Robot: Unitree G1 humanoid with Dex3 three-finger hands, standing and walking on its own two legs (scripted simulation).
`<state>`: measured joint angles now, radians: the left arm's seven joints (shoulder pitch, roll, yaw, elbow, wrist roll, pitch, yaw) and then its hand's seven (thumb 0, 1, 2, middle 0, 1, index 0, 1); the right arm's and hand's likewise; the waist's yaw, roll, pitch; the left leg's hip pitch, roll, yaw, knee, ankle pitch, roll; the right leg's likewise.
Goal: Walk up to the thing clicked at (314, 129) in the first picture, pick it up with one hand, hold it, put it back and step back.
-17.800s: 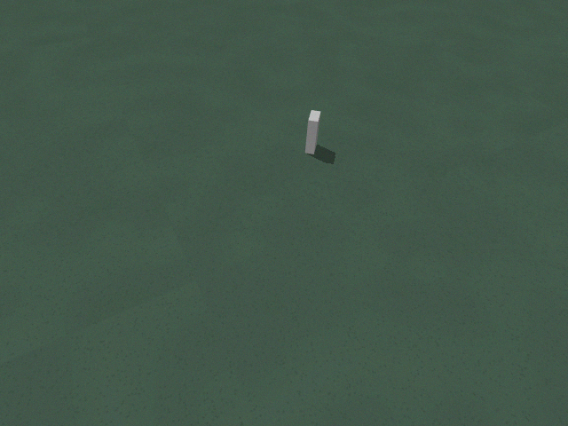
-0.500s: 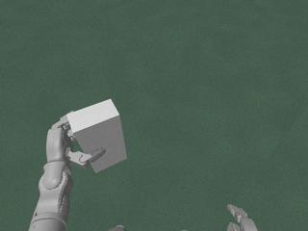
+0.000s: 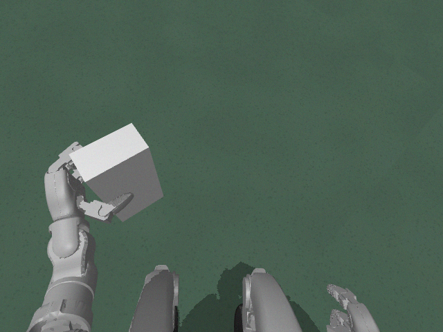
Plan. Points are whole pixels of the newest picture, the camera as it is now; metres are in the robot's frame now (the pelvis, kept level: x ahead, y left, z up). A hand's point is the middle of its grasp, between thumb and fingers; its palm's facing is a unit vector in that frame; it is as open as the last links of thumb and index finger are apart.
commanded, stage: crouch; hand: left
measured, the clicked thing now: (126, 179) +0.38 +0.17 -0.02
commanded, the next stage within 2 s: lower in 1.42 s
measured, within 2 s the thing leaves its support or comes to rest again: neither
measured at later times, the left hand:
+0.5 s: hand (120, 210) +0.39 +0.23 -0.24, palm faces +0.34 -0.94 +0.01, open 9.5 cm
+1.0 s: hand (126, 215) +0.40 +0.24 -0.34, palm faces +0.33 -0.95 -0.01, open 9.5 cm
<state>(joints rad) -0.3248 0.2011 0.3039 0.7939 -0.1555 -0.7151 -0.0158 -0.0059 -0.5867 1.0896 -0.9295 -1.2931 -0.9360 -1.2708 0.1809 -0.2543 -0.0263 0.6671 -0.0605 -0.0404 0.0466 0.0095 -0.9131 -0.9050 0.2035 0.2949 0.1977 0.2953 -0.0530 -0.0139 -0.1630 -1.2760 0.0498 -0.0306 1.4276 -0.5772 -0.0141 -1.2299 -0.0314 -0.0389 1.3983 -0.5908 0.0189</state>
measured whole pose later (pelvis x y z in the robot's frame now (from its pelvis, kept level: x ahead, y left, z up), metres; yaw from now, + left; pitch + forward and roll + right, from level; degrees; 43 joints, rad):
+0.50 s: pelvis -0.05 +0.00 -0.20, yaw -3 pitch +32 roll -5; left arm -0.60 0.34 0.48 1.04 -0.10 -0.81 -0.02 -0.01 -0.61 1.11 -0.95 -1.29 -0.95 -1.27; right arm 0.08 -0.24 0.03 0.71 -0.12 0.01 0.09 0.01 -0.93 -0.91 0.20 0.30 0.20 0.30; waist -0.10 -0.03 -0.14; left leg -2.01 0.05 -0.09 2.10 -0.67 -0.01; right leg -1.94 -0.02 -0.05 2.06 -0.68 0.02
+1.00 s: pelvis -0.06 +0.00 -0.28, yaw -6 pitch +28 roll -7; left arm -0.67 0.48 0.56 1.12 -0.09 -0.80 -0.05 -0.01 -0.61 1.11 -0.94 -1.29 -0.95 -1.27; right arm 0.06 -0.28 0.10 0.72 -0.15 0.04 0.09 0.01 -0.92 -0.91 0.20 0.30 0.20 0.30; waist -0.15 -0.05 -0.02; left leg -2.23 0.04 -0.16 2.39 -0.66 -0.02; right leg -2.15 0.00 -0.08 2.32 -0.67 0.02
